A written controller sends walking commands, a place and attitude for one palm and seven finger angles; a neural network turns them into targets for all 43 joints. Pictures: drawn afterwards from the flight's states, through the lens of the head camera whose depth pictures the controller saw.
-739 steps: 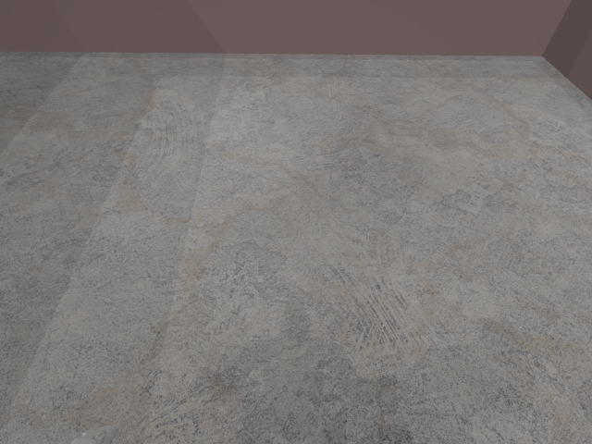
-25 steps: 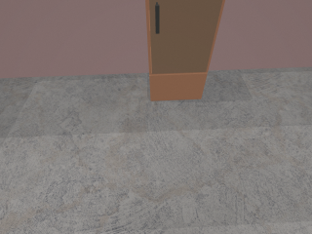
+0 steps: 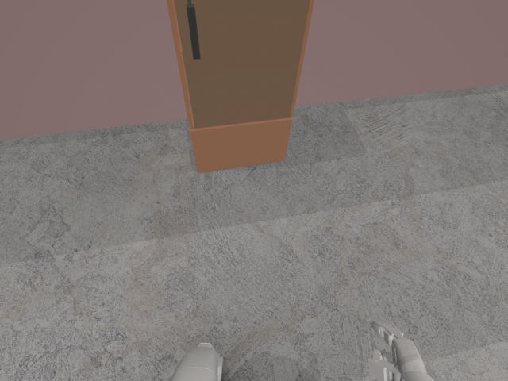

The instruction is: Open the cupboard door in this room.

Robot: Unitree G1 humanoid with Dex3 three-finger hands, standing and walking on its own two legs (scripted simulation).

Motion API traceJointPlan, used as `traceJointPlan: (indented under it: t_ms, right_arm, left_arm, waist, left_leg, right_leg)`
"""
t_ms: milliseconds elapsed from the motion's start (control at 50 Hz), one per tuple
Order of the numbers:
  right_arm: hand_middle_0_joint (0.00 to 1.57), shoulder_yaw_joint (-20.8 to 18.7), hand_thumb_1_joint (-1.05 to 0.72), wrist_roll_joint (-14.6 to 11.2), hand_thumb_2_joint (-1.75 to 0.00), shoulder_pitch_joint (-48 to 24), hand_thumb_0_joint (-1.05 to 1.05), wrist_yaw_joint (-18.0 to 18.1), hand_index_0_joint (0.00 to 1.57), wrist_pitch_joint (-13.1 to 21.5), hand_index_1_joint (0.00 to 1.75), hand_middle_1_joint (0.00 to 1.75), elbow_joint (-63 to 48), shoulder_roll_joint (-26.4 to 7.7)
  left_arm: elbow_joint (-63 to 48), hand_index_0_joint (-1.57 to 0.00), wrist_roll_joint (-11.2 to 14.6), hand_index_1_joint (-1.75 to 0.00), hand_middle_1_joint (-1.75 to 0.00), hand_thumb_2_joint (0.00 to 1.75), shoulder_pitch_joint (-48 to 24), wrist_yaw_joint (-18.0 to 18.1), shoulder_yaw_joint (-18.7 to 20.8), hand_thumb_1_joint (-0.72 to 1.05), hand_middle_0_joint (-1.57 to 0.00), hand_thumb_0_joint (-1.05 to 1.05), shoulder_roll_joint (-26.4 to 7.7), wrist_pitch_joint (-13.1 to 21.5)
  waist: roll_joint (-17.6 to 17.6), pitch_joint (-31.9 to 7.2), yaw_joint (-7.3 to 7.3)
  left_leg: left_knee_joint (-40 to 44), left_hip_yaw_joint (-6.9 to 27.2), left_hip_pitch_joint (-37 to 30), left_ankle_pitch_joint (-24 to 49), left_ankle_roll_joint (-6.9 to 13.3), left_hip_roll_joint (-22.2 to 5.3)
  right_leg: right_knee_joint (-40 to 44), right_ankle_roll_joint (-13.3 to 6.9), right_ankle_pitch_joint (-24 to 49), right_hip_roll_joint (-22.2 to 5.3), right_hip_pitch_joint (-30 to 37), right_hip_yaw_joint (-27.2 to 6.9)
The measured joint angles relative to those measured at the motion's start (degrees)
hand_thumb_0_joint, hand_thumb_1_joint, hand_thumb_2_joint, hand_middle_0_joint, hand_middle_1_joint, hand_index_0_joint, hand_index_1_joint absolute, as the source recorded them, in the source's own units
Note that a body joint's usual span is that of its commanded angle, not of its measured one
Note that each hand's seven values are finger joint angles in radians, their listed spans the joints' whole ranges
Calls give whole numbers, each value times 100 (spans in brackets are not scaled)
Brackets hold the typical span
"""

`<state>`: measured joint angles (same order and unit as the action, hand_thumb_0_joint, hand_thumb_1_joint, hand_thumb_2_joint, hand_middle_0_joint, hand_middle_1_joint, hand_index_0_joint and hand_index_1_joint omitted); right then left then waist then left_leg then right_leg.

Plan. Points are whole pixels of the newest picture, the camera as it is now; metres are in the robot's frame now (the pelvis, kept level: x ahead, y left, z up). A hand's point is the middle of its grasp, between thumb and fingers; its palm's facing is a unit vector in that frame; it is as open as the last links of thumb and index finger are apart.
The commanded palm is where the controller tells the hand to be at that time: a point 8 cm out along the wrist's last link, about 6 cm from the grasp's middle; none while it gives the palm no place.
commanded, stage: walk to a spot facing it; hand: left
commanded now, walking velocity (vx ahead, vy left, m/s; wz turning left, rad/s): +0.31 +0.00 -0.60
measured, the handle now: (193, 29) +1.01 +0.33 -0.02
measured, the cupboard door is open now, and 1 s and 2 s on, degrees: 0 0 0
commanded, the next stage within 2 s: turn to face it in 1.60 s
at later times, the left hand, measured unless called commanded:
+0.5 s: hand (224, 230) +0.42 +0.12 -0.15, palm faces -0.41 -0.88 -0.23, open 7.4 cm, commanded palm none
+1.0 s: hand (220, 222) +0.45 +0.14 -0.18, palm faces -0.50 -0.84 -0.21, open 7.4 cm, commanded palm none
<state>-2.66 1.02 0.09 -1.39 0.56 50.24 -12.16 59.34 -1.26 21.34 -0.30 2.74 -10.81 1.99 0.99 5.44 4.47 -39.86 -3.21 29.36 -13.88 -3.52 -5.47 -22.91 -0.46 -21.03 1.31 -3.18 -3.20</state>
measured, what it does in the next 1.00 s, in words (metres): walks ahead, turning right: left foot, then right foot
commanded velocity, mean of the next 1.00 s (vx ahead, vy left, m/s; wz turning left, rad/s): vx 0.05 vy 0.00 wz -0.60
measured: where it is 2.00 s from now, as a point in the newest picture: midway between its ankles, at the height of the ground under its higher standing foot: (271, 349)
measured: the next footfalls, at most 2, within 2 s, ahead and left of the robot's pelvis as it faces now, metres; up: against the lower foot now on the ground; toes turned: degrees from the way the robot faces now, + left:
left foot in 0.04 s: +0.15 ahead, +0.14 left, +0.00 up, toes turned +4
right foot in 0.52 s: +0.27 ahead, -0.14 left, +0.00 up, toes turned -28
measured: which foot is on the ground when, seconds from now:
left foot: up 0.00-0.02, down 0.04-0.54, up 0.56-0.94, down 0.96-1.00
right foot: down 0.00-0.04, up 0.06-0.50, down 0.52-0.96, up 0.98-1.00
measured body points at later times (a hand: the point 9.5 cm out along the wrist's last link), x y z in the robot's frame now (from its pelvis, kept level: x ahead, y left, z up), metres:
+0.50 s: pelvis +0.18 +0.00 -0.01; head +0.24 -0.02 +0.44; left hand +0.44 +0.17 -0.13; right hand +0.01 -0.20 -0.15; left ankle +0.11 +0.14 -0.73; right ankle +0.23 -0.13 -0.72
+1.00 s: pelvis +0.27 +0.01 -0.01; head +0.32 +0.01 +0.44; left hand +0.48 +0.18 -0.16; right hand +0.25 -0.28 -0.12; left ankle +0.35 +0.08 -0.74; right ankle +0.23 -0.11 -0.72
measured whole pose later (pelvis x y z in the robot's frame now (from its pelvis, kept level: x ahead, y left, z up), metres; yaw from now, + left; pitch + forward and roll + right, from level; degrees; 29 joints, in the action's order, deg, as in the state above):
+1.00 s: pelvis +0.27 +0.01 -0.01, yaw -36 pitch +0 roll -1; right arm -1.5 0.7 4.4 0.7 -0.7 47.6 -11.3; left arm 51.5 -0.6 10.9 -0.2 4.5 -15.3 -3.5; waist 3.5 4.6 2.4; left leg -35.4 -4.5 19.1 -16.1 -0.1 -2.6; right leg -42.1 0.5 -21.5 4.2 -24.0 -5.4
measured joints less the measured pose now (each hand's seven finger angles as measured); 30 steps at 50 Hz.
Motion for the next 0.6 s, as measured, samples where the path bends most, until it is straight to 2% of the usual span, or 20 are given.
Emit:
traceJointPlan:
  t_ms: [40,60,100,140,200,280,360,460,500,520,540,560,600]
  right_arm:
    - [20,70,-91,13,-90,39,0,20,20,120,30,30,-48,0]
    - [20,79,-91,42,-90,47,0,49,20,204,30,30,-55,25]
    - [20,137,-91,60,-89,139,0,72,20,263,30,30,-49,91]
    - [20,155,-91,64,-89,365,0,93,20,259,30,30,7,147]
    - [20,138,-91,68,-89,812,0,144,20,253,30,30,227,207]
    - [20,89,-91,42,-89,1449,0,201,20,239,30,30,575,199]
    - [20,17,-91,37,-89,1949,0,218,20,176,30,30,862,128]
    - [20,-69,-91,56,-89,2322,0,201,20,61,30,30,1031,50]
    - [20,-91,-91,46,-89,2430,0,193,20,16,30,30,1042,30]
    - [20,-94,-91,29,-89,2500,0,181,20,-10,30,30,1035,36]
    - [20,-89,-91,-3,-89,2512,0,159,20,-57,30,30,1020,38]
    - [20,-79,-91,-30,-89,2411,0,156,20,-130,30,30,991,24]
    - [20,-42,-91,-64,-89,2094,1,189,20,-246,30,30,891,18]
  left_arm:
    - [9,-21,29,-30,-30,89,48,-9,40,90,-20,1,-58,-35]
    - [36,-21,59,-30,-30,89,-18,-25,69,90,-20,1,-111,-75]
    - [56,-21,69,-30,-30,89,-229,-41,123,91,-20,1,-235,-156]
    - [6,-20,38,-30,-30,89,-457,-81,176,91,-20,1,-347,-212]
    - [-245,-20,-17,-30,-30,89,-800,-147,250,91,-20,1,-501,-262]
    - [-579,-20,-41,-30,-30,89,-1206,-173,311,91,-20,1,-591,-328]
    - [-767,-20,-42,-30,-30,90,-1617,-182,299,92,-19,1,-557,-412]
    - [-889,-20,-27,-30,-30,90,-2046,-187,213,92,-19,1,-415,-430]
    - [-942,-20,-25,-30,-30,90,-2138,-192,161,91,-19,1,-345,-377]
    - [-975,-20,-26,-30,-30,90,-2152,-196,120,91,-19,1,-326,-310]
    - [-1001,-20,-27,-30,-30,89,-2168,-180,84,91,-19,1,-306,-208]
    - [-1015,-20,13,-30,-30,89,-2196,-146,45,91,-20,1,-273,-118]
    - [-1033,-20,88,-30,-30,89,-2166,-69,-31,91,-20,1,-220,-72]
  waist:
    - [16,-37,8]
    - [60,1,-21]
    - [142,95,-37]
    - [139,102,-124]
    - [136,66,-239]
    - [105,-16,-399]
    - [30,13,-601]
    - [-47,131,-865]
    - [-93,157,-936]
    - [-95,157,-949]
    - [-109,177,-935]
    - [-147,266,-929]
    - [-119,432,-926]
  left_leg:
    - [740,-57,-476,331,79,48]
    - [589,-130,-479,428,180,53]
    - [207,-352,-569,48,359,-8]
    - [304,-520,-837,-183,427,-72]
    - [809,-763,-1307,-140,413,-101]
    - [1360,-1099,-1839,-150,411,-101]
    - [1552,-1391,-2244,-334,331,-145]
    - [1290,-1747,-2562,-820,120,-294]
    - [961,-1862,-2605,-1115,-2,-420]
    - [572,-1873,-2536,-1279,-52,-521]
    - [-103,-1742,-2295,-1327,-49,-662]
    - [-1022,-1366,-1911,-1556,-74,-702]
    - [-2540,-606,-1187,-1800,-106,-489]
  right_leg:
    - [-547,72,-382,3,-87,-149]
    - [-1301,51,-620,-22,-338,-141]
    - [-3067,4,-916,-25,-1014,-66]
    - [-4277,7,-664,-101,-1658,203]
    - [-4842,88,-60,-334,-2415,519]
    - [-4663,228,542,-569,-3084,640]
    - [-3819,315,854,-676,-3267,724]
    - [-2347,221,824,-565,-2887,930]
    - [-1808,118,826,-436,-2574,1036]
    - [-1408,54,1060,-371,-2309,1098]
    - [-1323,-157,997,-296,-2215,1111]
    - [-1526,-298,834,-227,-2270,1089]
    - [-1704,-409,621,-153,-2219,977]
